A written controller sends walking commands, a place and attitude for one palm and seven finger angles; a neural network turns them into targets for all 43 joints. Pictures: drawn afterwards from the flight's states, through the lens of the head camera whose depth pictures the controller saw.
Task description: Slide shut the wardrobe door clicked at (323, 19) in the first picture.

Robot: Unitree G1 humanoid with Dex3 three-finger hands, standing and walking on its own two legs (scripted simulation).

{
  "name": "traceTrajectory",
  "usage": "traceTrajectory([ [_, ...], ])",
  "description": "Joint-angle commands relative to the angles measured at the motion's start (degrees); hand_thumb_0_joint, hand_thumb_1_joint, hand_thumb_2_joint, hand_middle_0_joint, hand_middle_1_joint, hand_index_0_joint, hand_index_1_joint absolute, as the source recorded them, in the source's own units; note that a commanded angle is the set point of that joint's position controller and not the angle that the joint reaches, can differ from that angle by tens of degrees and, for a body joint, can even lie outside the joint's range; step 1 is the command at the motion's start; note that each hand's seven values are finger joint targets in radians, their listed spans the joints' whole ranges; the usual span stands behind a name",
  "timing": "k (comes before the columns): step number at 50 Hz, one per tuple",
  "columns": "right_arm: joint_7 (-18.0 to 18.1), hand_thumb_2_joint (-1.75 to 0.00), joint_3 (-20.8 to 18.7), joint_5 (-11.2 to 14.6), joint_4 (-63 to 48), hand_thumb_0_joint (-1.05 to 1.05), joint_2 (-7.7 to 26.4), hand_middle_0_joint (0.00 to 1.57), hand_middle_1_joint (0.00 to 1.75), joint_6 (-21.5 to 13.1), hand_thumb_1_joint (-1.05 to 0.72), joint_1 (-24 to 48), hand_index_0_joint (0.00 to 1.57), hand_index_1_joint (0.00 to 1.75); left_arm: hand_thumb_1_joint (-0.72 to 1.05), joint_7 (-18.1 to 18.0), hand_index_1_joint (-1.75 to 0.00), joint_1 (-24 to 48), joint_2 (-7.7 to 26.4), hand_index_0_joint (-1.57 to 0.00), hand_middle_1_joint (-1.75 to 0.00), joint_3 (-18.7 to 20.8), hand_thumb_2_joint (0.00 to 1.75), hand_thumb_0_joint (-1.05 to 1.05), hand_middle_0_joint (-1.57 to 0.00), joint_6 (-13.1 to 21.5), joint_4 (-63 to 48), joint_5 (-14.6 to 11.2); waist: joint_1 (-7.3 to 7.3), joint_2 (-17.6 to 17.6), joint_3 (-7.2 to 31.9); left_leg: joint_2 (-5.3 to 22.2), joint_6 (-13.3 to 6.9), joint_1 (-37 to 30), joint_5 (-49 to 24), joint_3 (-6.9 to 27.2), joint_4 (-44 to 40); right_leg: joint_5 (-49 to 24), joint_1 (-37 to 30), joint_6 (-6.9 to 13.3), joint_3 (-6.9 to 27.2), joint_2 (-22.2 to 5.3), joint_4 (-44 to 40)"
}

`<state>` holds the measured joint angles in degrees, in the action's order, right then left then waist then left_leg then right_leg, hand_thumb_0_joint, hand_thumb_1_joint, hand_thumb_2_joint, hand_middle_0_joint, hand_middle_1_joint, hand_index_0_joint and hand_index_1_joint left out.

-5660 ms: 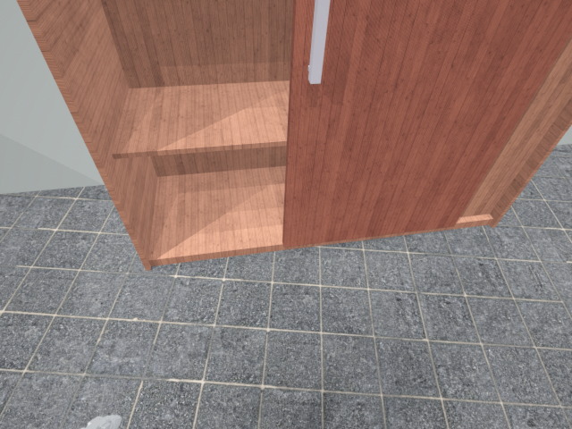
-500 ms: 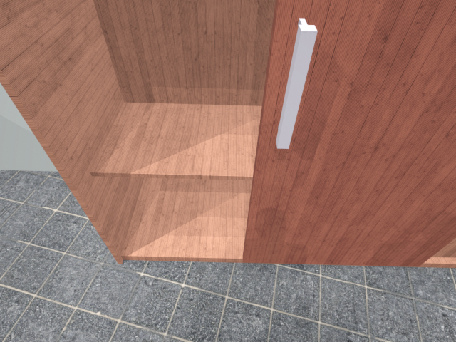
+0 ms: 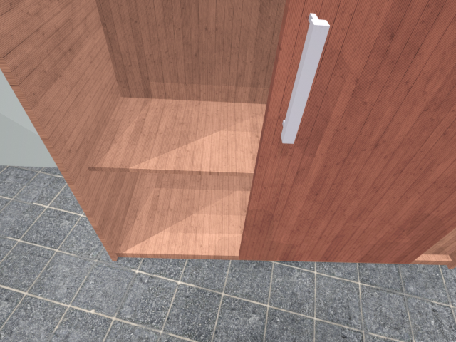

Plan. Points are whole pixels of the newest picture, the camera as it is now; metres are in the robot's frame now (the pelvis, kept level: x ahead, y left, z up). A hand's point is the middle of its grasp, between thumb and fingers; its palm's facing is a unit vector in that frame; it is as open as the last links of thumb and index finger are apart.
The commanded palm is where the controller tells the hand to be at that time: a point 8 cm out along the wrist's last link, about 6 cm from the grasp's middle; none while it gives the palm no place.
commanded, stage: look again from close up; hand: right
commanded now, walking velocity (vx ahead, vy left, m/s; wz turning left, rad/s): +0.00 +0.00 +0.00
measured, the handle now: (298, 85) +0.57 -0.10 +0.18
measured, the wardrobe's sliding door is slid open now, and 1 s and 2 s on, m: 0.56 0.56 0.56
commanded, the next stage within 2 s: shuffle to correct the standing spot in 0.72 s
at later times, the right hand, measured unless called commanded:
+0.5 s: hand out of the picture +0.01 -0.15 -0.17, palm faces +0.02 +0.98 -0.19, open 7.4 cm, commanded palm none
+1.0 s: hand out of the picture +0.02 -0.15 -0.18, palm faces +0.05 +0.98 -0.17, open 7.4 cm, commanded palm none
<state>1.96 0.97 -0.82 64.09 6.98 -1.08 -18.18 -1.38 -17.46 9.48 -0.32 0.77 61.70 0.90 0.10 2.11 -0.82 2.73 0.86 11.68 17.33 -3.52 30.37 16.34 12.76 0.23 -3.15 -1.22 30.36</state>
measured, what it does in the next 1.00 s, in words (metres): stands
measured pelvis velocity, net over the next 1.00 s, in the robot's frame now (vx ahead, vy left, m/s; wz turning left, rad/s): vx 0.04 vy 0.02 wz -0.01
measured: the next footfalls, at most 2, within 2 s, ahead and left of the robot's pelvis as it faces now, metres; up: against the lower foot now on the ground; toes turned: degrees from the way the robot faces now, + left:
left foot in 1.36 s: +0.19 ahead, +0.11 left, +0.00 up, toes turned -5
right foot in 1.76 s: +0.14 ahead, -0.09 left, +0.00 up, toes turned -5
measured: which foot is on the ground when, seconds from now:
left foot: down 0.00-1.00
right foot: down 0.00-1.00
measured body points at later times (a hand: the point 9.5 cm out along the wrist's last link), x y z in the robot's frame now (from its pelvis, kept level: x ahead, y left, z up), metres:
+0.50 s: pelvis +0.01 +0.02 +0.00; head +0.02 +0.03 +0.45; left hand +0.01 +0.24 -0.16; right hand +0.01 -0.20 -0.16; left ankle -0.01 +0.13 -0.73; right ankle +0.00 -0.12 -0.73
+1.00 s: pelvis +0.04 +0.02 +0.00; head +0.05 +0.02 +0.45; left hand +0.03 +0.23 -0.16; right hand +0.01 -0.20 -0.16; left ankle -0.01 +0.13 -0.73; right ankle +0.00 -0.12 -0.73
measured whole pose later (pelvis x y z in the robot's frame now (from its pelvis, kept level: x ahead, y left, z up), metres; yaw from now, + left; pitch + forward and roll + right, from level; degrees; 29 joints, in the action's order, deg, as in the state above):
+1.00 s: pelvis +0.04 +0.02 +0.00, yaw +0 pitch +0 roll +0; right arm 0.9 -0.9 -1.2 63.6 8.4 -0.6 -18.6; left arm -1.2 -17.6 8.1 -0.3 0.6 64.6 1.3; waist -0.6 -0.1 -0.5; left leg 1.2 -0.7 10.1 21.0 -4.5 30.8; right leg 20.0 11.8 -1.1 -2.2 -2.8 31.7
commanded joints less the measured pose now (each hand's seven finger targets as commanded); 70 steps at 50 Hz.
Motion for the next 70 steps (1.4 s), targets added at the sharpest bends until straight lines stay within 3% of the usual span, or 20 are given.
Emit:
traceTrajectory([
  [1,0.3,-0.90,-1.2,0.0,-2.3,0.00,6.5,0.20,0.30,-0.8,-0.90,-2.2,0.20,0.30,0.90,0.2,-0.30,-2.7,4.3,-0.20,-0.30,0.6,0.90,0.00,-0.20,0.9,-2.2,-0.2,0.23,-3.7,-5.5,2.9,-2.7,3.9,-2.1,4.8,-6.9,-4.6,2.6,1.7,4.6,-4.0,-7.4],
  [20,-0.1,-0.90,-2.0,0.1,-2.6,0.00,8.2,0.20,0.30,-1.0,-0.90,-1.9,0.20,0.30,0.90,-0.2,-0.30,-1.5,4.0,-0.20,-0.30,0.5,0.90,0.00,-0.20,1.1,0.4,-0.1,-0.38,-2.9,-0.9,4.0,-3.0,0.0,-11.7,5.2,-7.4,-10.2,-0.7,0.7,2.9,-4.1,-6.6],
  [27,0.0,-0.90,-2.0,0.0,-2.2,0.00,7.7,0.20,0.30,-0.7,-0.90,-2.1,0.20,0.30,0.90,-0.3,-0.30,-1.5,3.3,-0.20,-0.30,0.6,0.90,0.00,-0.20,0.8,1.2,-0.2,-0.50,-2.7,-3.3,3.8,-2.9,0.6,-9.6,4.7,-8.3,-9.0,0.2,0.7,2.9,-4.2,-6.8],
  [41,0.0,-0.90,-2.1,0.0,-1.7,0.00,7.0,0.20,0.30,-0.6,-0.90,-2.6,0.20,0.30,0.90,-0.6,-0.30,-1.8,3.5,-0.20,-0.30,0.7,0.90,0.00,-0.20,1.1,1.6,-0.2,-0.47,-2.5,-1.5,3.6,-2.9,-0.8,-14.0,4.0,-6.9,-13.1,-1.8,1.0,3.2,-4.7,-6.9],
  [45,-0.5,-0.90,-2.8,-0.4,-1.5,0.00,7.7,0.20,0.30,-0.1,-0.90,-3.6,0.20,0.30,0.90,0.0,-0.30,-2.0,3.4,-0.20,-0.30,0.8,0.90,0.00,-0.20,0.6,1.4,0.3,-0.92,-3.4,-5.1,3.7,-4.4,1.1,7.9,6.2,-9.1,2.7,2.9,1.5,1.9,-2.9,-5.1],
  [47,-0.8,-0.90,-3.2,-0.5,-1.7,0.00,8.4,0.20,0.30,-0.1,-0.90,-4.3,0.20,0.30,0.90,0.3,-0.30,-2.1,3.1,-0.20,-0.30,0.9,0.90,0.00,-0.20,0.5,0.8,0.4,-1.10,-5.6,-6.5,4.3,-5.3,0.6,12.6,7.6,-10.4,5.9,5.9,1.7,1.1,-1.9,-3.1],
  [52,-0.9,-0.90,-4.3,-0.5,-1.5,0.00,9.5,0.20,0.30,-0.6,-0.90,-6.6,0.20,0.30,0.90,0.5,-0.30,-2.2,1.9,-0.20,-0.30,0.9,0.90,0.00,-0.20,1.5,-0.4,0.4,-0.98,-7.4,-7.0,7.4,-8.0,-0.9,5.9,9.3,-9.7,3.1,8.2,1.8,-1.8,-0.7,3.5],
  [54,-1.0,-0.90,-4.2,-0.5,-1.8,0.00,8.4,0.20,0.30,-0.8,-0.90,-5.3,0.20,0.30,0.90,0.4,-0.30,-4.7,2.5,-0.20,-0.30,0.9,0.90,0.00,-0.20,2.3,0.5,0.4,0.43,-3.4,-5.9,4.6,-7.0,1.9,-1.7,5.1,-3.4,-3.9,2.0,2.4,-0.5,-2.0,-0.8],
  [55,-1.2,-0.90,-3.9,-0.5,-2.1,0.00,6.9,0.20,0.30,-0.9,-0.90,-4.3,0.20,0.30,0.90,0.1,-0.30,-8.7,4.5,-0.20,-0.30,1.3,0.90,0.00,-0.20,2.8,2.1,0.5,1.94,3.2,-3.5,1.0,-5.5,6.0,-5.1,0.7,4.7,-13.7,-5.5,3.9,4.4,-5.6,-3.5],
  [56,-1.2,-0.90,-3.5,-0.5,-3.2,0.00,4.9,0.20,0.30,-1.2,-0.90,-1.9,0.20,0.30,0.90,-0.5,-0.30,-14.7,7.7,-0.20,-0.30,2.2,0.90,0.00,-0.20,3.0,4.4,0.8,4.01,12.6,-2.0,-3.0,-3.8,14.1,0.8,-4.3,16.6,-26.6,-13.0,7.7,13.4,-12.5,-6.3],
  [57,-1.1,-0.90,-3.2,-0.4,-5.3,0.00,4.9,0.20,0.30,-1.7,-0.90,2.7,0.20,0.30,0.90,-1.2,-0.30,-18.7,8.2,-0.20,-0.30,2.5,0.90,0.00,-0.20,3.1,5.4,1.0,5.70,16.6,-3.6,-4.0,-3.6,25.4,16.7,-2.8,26.3,-42.5,-19.7,12.6,19.7,-17.7,-8.6],
  [58,-1.0,-0.90,-3.6,-0.5,-6.3,0.00,5.7,0.20,0.30,-1.8,-0.90,5.8,0.20,0.30,0.90,-1.5,-0.30,-20.3,7.5,-0.20,-0.30,2.0,0.90,0.00,-0.20,3.2,6.0,1.2,6.25,12.6,-5.0,-1.8,-4.3,29.7,18.8,0.6,32.5,-51.1,-20.8,14.7,20.3,-20.3,-7.7],
  [60,-1.6,-0.90,-4.0,-0.4,-6.8,0.00,4.4,0.20,0.30,-1.8,-0.90,7.4,0.20,0.30,0.90,-1.5,-0.30,-15.5,6.1,-0.20,-0.30,1.7,0.90,0.00,-0.20,3.5,4.2,1.3,4.23,5.9,-7.1,1.3,-4.6,28.2,15.1,2.2,32.4,-45.3,-14.7,13.9,16.1,-19.3,-8.7],
  [63,-2.0,-0.90,-3.6,0.1,-6.3,0.00,2.0,0.20,0.30,-0.6,-0.90,4.1,0.20,0.30,0.90,-1.7,-0.30,-6.1,6.6,-0.20,-0.30,1.6,0.90,0.00,-0.20,3.0,1.3,1.3,-0.18,7.0,-6.4,1.1,-3.7,15.7,8.9,0.5,18.5,-42.6,-5.7,9.2,6.8,-14.6,-9.6],
  [64,-1.9,-0.90,-3.6,0.2,-5.4,0.00,1.9,0.20,0.30,-0.5,-0.90,1.6,0.20,0.30,0.90,-1.8,-0.30,-3.9,6.8,-0.20,-0.30,1.6,0.90,0.00,-0.20,2.8,0.9,1.0,-1.52,8.0,-4.9,0.0,-3.4,10.5,3.4,-0.7,12.7,-43.5,-4.6,7.5,4.2,-13.0,-7.7],
  [66,-1.4,-0.90,-4.1,0.0,-3.1,0.00,4.2,0.20,0.30,-1.1,-0.90,-5.9,0.20,0.30,0.90,-1.6,-0.30,-3.6,7.8,-0.20,-0.30,2.1,0.90,0.00,-0.20,2.6,0.9,-0.2,-4.72,4.1,0.5,-1.1,-2.5,-1.7,-13.8,-2.0,-0.7,-41.5,-4.2,4.4,2.2,-9.5,-0.4],
  [67,-0.8,-0.90,-4.8,-0.2,-2.1,0.00,8.4,0.20,0.30,-1.9,-0.90,-9.3,0.20,0.30,0.90,-1.2,-0.30,-5.0,6.9,-0.20,-0.30,2.1,0.90,0.00,-0.20,2.5,1.0,-0.5,-5.47,-2.4,4.1,1.9,-2.3,-9.9,-27.4,1.3,-3.7,-31.2,-1.1,2.2,2.0,-7.4,5.3],
  [68,0.1,-0.90,-5.5,-0.5,-1.5,0.00,12.2,0.20,0.30,-2.5,-0.90,-11.4,0.20,0.30,0.90,-1.0,-0.30,-7.7,4.2,-0.20,-0.30,2.2,0.90,0.00,-0.20,2.5,0.9,-1.0,-4.90,-12.5,9.3,13.4,-6.8,-18.2,-56.4,13.8,-0.5,-6.1,6.1,0.1,-0.2,-1.7,15.4],
  [69,0.2,-0.90,-5.4,0.0,-1.9,0.00,14.7,0.20,0.30,-2.3,-0.90,-11.4,0.20,0.30,0.90,-1.4,-0.30,-9.8,3.1,-0.20,-0.30,2.6,0.90,0.00,-0.20,1.8,0.4,-1.6,-3.70,-16.3,12.9,21.8,-13.2,-17.8,-76.9,18.6,-0.6,19.2,6.2,-0.4,2.0,1.6,24.8],
  [70,0.5,-0.90,-4.8,0.0,-3.0,0.00,13.9,0.20,0.30,-2.0,-0.90,-8.5,0.20,0.30,0.90,-1.8,-0.30,-8.2,2.2,-0.20,-0.30,2.8,0.90,0.00,-0.20,1.1,0.3,-1.6,-3.11,-14.4,9.8,21.8,-15.4,-13.8,-75.8,16.6,-1.3,20.7,7.3,-0.3,5.5,0.6,27.9],
])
